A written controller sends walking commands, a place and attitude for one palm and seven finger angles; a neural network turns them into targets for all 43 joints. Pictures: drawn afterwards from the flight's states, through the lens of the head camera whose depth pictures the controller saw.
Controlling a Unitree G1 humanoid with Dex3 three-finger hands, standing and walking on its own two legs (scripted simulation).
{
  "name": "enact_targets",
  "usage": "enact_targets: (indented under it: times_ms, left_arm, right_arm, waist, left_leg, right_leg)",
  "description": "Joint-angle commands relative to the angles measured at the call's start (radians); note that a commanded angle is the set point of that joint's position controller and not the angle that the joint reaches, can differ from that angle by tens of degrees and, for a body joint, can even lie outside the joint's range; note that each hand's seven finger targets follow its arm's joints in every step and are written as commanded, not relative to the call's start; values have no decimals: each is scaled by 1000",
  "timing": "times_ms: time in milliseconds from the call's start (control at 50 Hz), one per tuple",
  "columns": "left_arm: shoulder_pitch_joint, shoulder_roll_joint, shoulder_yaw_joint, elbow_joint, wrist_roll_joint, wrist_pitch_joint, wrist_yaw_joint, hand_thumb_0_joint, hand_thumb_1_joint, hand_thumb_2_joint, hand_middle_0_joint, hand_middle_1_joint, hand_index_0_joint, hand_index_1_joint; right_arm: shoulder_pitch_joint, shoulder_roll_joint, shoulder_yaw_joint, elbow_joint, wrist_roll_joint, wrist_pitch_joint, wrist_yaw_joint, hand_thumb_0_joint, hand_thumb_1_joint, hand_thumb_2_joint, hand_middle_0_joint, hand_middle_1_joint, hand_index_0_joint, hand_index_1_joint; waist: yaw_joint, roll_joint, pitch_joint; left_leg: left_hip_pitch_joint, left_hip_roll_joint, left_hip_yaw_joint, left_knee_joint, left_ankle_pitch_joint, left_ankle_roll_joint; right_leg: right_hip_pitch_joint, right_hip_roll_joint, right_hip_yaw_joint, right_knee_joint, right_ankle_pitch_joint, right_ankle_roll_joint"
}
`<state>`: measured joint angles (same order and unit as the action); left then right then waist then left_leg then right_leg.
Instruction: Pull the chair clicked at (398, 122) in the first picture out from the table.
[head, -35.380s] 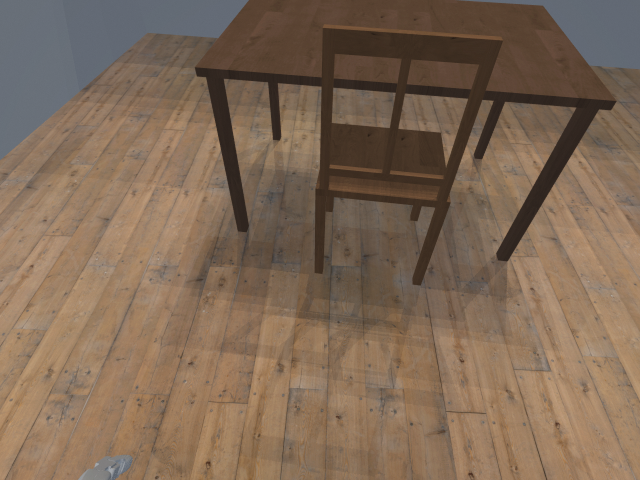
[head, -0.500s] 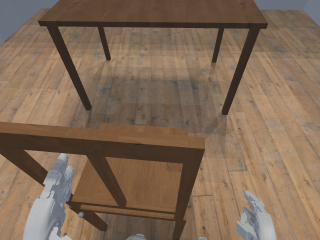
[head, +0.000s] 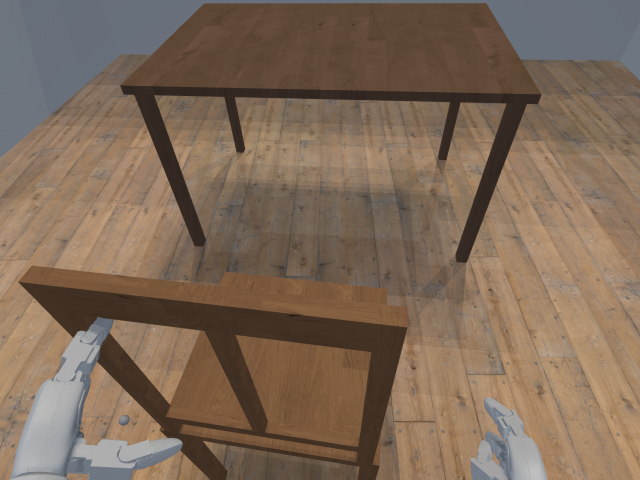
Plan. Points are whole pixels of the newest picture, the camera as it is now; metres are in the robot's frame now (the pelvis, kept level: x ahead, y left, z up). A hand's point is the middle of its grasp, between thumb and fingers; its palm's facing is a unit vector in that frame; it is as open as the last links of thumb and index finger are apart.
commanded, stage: draw the hand back to the body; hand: left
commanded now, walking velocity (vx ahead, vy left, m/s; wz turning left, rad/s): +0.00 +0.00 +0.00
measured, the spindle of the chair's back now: (243, 386) +0.25 +0.15 -0.06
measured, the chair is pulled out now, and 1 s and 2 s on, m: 0.69 0.68 0.68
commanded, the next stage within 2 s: step back with the hand held close in 0.76 s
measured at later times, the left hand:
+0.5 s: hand (94, 390) +0.17 +0.26 +0.09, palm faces +0.27 -0.78 -0.57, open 6.7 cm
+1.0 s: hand (92, 390) +0.17 +0.26 +0.09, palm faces +0.24 -0.80 -0.55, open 6.4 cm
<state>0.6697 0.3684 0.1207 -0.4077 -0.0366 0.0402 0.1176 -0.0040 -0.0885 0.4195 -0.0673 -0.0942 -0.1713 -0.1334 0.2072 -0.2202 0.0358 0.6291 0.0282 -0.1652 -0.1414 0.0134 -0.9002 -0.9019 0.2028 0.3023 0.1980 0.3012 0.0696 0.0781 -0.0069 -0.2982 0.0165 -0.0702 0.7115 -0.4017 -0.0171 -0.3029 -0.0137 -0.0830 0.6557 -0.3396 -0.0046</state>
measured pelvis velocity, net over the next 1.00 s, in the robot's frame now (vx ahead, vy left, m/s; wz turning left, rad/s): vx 0.00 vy -0.01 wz -0.01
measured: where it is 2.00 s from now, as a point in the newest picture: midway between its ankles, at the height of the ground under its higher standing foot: outside the picture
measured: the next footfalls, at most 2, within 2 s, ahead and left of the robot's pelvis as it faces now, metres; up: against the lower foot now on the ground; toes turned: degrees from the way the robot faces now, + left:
left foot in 1.56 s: -0.04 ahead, +0.15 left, +0.00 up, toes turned +0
right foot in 1.72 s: -0.07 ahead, -0.12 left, +0.00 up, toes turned -1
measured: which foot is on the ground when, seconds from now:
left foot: down 0.00-1.00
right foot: down 0.00-1.00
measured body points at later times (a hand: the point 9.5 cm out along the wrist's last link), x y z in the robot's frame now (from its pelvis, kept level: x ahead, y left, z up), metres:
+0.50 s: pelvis +0.02 -0.01 +0.02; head +0.03 -0.04 +0.46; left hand +0.15 +0.30 +0.12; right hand +0.23 -0.22 -0.08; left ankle -0.01 +0.13 -0.72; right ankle +0.01 -0.12 -0.72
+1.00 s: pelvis +0.00 -0.01 +0.02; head +0.03 -0.03 +0.47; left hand +0.16 +0.30 +0.12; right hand +0.21 -0.21 -0.07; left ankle -0.01 +0.13 -0.72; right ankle +0.01 -0.12 -0.72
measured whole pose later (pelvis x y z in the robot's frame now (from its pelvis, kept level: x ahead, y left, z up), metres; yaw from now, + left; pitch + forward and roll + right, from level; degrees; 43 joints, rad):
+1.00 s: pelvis +0.00 -0.01 +0.02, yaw -1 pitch -4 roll +0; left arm 0.52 0.46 0.21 -0.34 -0.06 0.15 0.09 0.02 0.89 0.90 -0.21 -0.30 -0.43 -0.38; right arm 0.14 -0.24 0.05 0.63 0.05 -0.15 -0.12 0.01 -0.90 -0.90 0.20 0.30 0.20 0.30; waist 0.11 0.07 0.13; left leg -0.09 0.01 -0.05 0.45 -0.28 -0.02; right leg -0.13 -0.02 -0.07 0.46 -0.25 -0.01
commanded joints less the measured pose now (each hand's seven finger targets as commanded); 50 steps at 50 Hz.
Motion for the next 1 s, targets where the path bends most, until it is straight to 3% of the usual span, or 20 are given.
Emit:
enact_targets:
  times_ms: [0, 60, 200, 260, 300, 360, 400, 560, 580, 600, 620, 680, 700, 740, 840, 860, 880, 900, 920, 980]
  left_arm:
    - [-182, 218, 255, -341, -1, -112, 73, 0, 248, 585, -110, -165, -110, -165]
    - [-219, 220, 270, -352, -4, -111, 76, 0, 356, 637, -125, -187, -125, -187]
    - [-323, 291, 344, -388, -2, -94, 88, 0, 610, 760, -160, -240, -160, -240]
    - [-362, 296, 347, -415, -3, -94, 89, 0, 719, 813, -175, -262, -175, -262]
    - [-383, 339, 386, -425, -3, -88, 93, 0, 791, 848, -185, -278, -185, -278]
    - [-405, 351, 394, -461, -4, -91, 98, 0, 900, 900, -200, -300, -200, -300]
    - [-390, 334, 384, -437, -2, -78, 91, 0, 900, 900, -200, -300, -200, -300]
    - [-391, 317, 360, -440, -3, -81, 83, 0, 900, 900, -200, -300, -200, -300]
    - [-390, 320, 361, -444, -1, -82, 83, 0, 900, 900, -200, -300, -200, -300]
    - [-391, 323, 368, -435, 1, -75, 81, 0, 900, 900, -200, -300, -200, -300]
    - [-378, 303, 350, -437, 2, -78, 81, 0, 900, 900, -200, -300, -200, -300]
    - [-392, 318, 360, -443, 2, -83, 85, 0, 900, 900, -200, -300, -200, -300]
    - [-388, 326, 371, -428, 1, -75, 82, 0, 900, 900, -200, -300, -200, -300]
    - [-389, 325, 369, -446, -1, -82, 84, 0, 900, 900, -200, -300, -200, -300]
    - [-395, 328, 369, -440, -1, -82, 83, 0, 900, 900, -200, -300, -200, -300]
    - [-417, 300, 324, -497, 1, -89, 78, 0, 900, 900, -200, -300, -200, -300]
    - [-570, 468, 457, -469, -39, -135, 56, 0, 900, 900, -200, -300, -200, -300]
    - [-586, 456, 445, -434, -29, -136, 41, 0, 900, 900, -200, -300, -200, -300]
    - [-486, 364, 382, -389, -33, -119, 40, 0, 900, 900, -200, -300, -200, -300]
    - [-442, 346, 356, -423, -30, -125, 45, 0, 900, 900, -200, -300, -200, -300]
  right_arm:
    - [-139, -101, -26, -138, -7, -76, -5, 0, -900, -900, 200, 300, 200, 300]
    - [-142, -105, -25, -123, -13, -86, -4, 0, -900, -900, 200, 300, 200, 300]
    - [-147, -121, -20, -83, -16, -103, 2, 0, -900, -900, 200, 300, 200, 300]
    - [-161, -120, -15, -79, -14, -110, 6, 0, -900, -900, 200, 300, 200, 300]
    - [-169, -127, -17, -68, -12, -117, 7, 0, -900, -900, 200, 300, 200, 300]
    - [-161, -125, -14, -63, -9, -122, 10, 0, -900, -900, 200, 300, 200, 300]
    - [-180, -128, -13, -61, -7, -128, 15, 0, -900, -900, 200, 300, 200, 300]
    - [-170, -129, -17, -57, -6, -128, 21, 0, -900, -900, 200, 300, 200, 300]
    - [-172, -128, -19, -58, -5, -127, 21, 0, -900, -900, 200, 300, 200, 300]
    - [-191, -133, -19, -56, -3, -130, 22, 0, -900, -900, 200, 300, 200, 300]
    - [-167, -117, -10, -59, -2, -127, 22, 0, -900, -900, 200, 300, 200, 300]
    - [-173, -125, -17, -60, -5, -125, 19, 0, -900, -900, 200, 300, 200, 300]
    - [-193, -131, -18, -58, -4, -127, 21, 0, -900, -900, 200, 300, 200, 300]
    - [-173, -125, -16, -60, -5, -122, 20, 0, -900, -900, 200, 300, 200, 300]
    - [-177, -121, -12, -63, -4, -122, 22, 0, -900, -900, 200, 300, 200, 300]
    - [-181, -122, -5, -74, -6, -128, 24, 0, -900, -900, 200, 300, 200, 300]
    - [-129, -141, -35, -153, 37, -67, 11, 0, -900, -900, 200, 300, 200, 300]
    - [-141, -132, -28, -157, 36, -41, 12, 0, -900, -900, 200, 300, 200, 300]
    - [-141, -114, -29, -162, 32, -25, 9, 0, -900, -900, 200, 300, 200, 300]
    - [-145, -125, -34, -185, 27, 5, 9, 0, -900, -900, 200, 300, 200, 300]
  waist:
    - [2, 91, -71]
    - [1, 45, -83]
    - [10, 105, -119]
    - [12, 75, -109]
    - [16, 104, -138]
    - [19, 96, -157]
    - [19, 130, -156]
    - [17, 67, -176]
    - [19, 73, -185]
    - [19, 124, -180]
    - [18, 133, -166]
    - [19, 89, -167]
    - [21, 112, -168]
    - [20, 90, -155]
    - [20, 116, -139]
    - [17, 113, -159]
    - [-8, 17, -10]
    - [-15, 67, -57]
    - [-18, 51, -29]
    - [-15, 62, -136]
  left_leg:
    - [61, 22, -12, -188, 173, 36]
    - [116, 26, -12, -212, 231, 39]
    - [186, 26, -17, -256, 355, 30]
    - [201, 26, -19, -266, 383, 30]
    - [213, 20, -14, -264, 390, 32]
    - [237, 21, -14, -266, 465, 28]
    - [237, 15, -10, -266, 466, 28]
    - [276, 20, 2, -265, 554, 33]
    - [284, 20, 2, -268, 552, 34]
    - [280, 14, 0, -272, 517, 33]
    - [276, 15, 8, -273, 527, 33]
    - [282, 19, 2, -276, 535, 33]
    - [274, 14, -3, -281, 501, 32]
    - [271, 18, -4, -278, 537, 31]
    - [260, 18, 0, -287, 492, 30]
    - [267, 16, -3, -291, 490, 29]
    - [218, 49, -39, -283, 521, 36]
    - [244, 45, -39, -294, 491, 30]
    - [228, 53, -32, -289, 530, 23]
    - [268, 67, -38, -284, 634, 23]
  right_leg:
    - [69, -54, 46, -182, 80, -52]
    - [96, -54, 46, -195, 138, -46]
    - [178, -60, 51, -205, 240, -45]
    - [183, -58, 52, -212, 263, -42]
    - [206, -59, 70, -221, 279, -44]
    - [225, -60, 66, -210, 342, -43]
    - [232, -58, 82, -216, 345, -46]
    - [259, -65, 65, -213, 460, -32]
    - [257, -65, 64, -215, 446, -31]
    - [249, -61, 83, -223, 407, -36]
    - [250, -69, 61, -229, 412, -33]
    - [248, -63, 60, -223, 414, -31]
    - [247, -59, 81, -230, 383, -37]
    - [250, -61, 64, -223, 416, -36]
    - [236, -61, 61, -236, 363, -35]
    - [245, -62, 53, -231, 356, -31]
    - [150, -96, 181, -271, 494, -41]
    - [162, -119, 203, -277, 523, -50]
    - [170, -132, 168, -265, 567, -50]
    - [220, -134, 150, -219, 588, -38]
